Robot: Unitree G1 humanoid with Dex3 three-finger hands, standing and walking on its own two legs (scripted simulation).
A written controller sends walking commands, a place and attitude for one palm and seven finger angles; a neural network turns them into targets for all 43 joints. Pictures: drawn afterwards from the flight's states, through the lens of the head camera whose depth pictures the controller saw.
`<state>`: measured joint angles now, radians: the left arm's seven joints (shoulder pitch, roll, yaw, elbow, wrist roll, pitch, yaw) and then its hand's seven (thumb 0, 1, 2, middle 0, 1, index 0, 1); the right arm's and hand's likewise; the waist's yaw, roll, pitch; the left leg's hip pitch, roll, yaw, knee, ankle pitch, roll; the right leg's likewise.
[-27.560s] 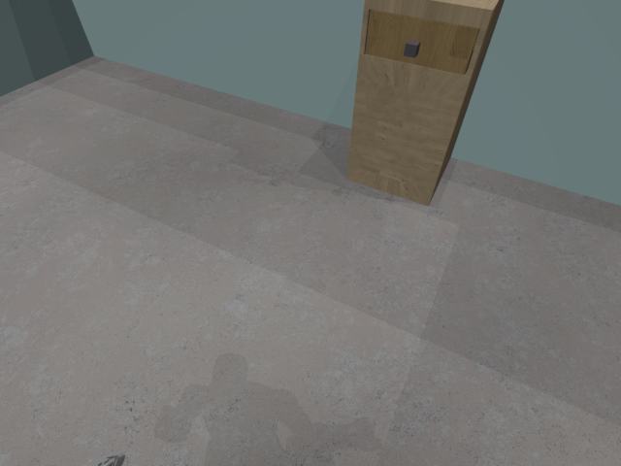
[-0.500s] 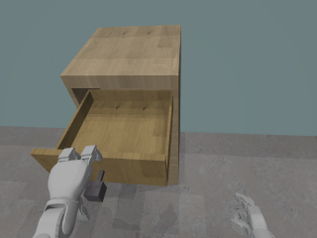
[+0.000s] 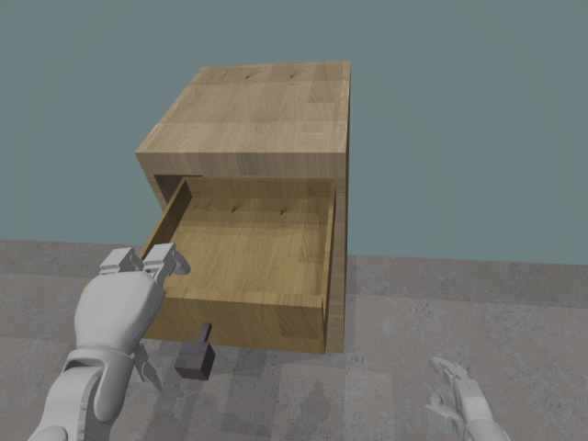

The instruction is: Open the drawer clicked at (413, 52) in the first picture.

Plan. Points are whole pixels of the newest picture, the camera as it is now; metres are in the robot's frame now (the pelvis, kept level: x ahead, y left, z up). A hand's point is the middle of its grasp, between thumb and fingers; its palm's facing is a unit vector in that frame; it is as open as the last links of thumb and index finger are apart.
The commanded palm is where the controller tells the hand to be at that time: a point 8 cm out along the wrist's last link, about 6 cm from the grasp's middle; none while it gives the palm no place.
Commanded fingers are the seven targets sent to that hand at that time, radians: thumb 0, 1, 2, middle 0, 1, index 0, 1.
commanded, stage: lift the hand off the handle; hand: left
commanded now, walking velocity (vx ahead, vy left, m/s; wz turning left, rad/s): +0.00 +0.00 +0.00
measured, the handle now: (199, 347) +0.25 +0.22 -0.05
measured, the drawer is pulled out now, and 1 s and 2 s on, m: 0.30 0.30 0.30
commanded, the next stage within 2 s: draw the hand back to the body in 0.12 s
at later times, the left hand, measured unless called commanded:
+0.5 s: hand (140, 323) +0.20 +0.23 +0.11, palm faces +0.09 -0.09 -0.99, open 13.8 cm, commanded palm +0.17 +0.23 +0.16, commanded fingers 0.00 -0.50 0.30 -0.30 -1.20 -0.30 -1.20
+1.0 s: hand (144, 317) +0.20 +0.20 +0.14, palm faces +0.32 -0.83 -0.46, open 13.5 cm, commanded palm +0.15 +0.25 +0.17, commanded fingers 0.00 -0.15 0.45 -0.28 -0.98 -0.28 -0.98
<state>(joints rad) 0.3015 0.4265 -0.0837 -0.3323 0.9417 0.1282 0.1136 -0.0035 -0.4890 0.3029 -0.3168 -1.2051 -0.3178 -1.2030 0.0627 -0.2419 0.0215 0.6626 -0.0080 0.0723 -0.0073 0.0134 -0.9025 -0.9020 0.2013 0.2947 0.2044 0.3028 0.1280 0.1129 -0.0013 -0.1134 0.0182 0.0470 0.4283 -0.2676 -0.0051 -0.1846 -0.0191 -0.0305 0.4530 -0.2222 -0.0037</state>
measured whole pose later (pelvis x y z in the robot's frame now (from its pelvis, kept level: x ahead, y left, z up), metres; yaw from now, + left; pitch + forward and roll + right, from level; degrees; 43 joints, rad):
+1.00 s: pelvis +0.00 -0.01 +0.00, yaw +0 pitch -5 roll +0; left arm 0.44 0.31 0.16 -0.44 0.07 -0.08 0.10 -0.01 -0.41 0.34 -0.31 -1.15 -0.31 -1.15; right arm 0.15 -0.21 0.04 0.61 -0.02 -0.13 -0.08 0.01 -0.90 -0.90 0.20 0.29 0.21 0.30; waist 0.08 0.07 0.07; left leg -0.06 0.04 0.03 0.41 -0.26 -0.02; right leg -0.12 0.00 -0.04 0.42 -0.21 -0.02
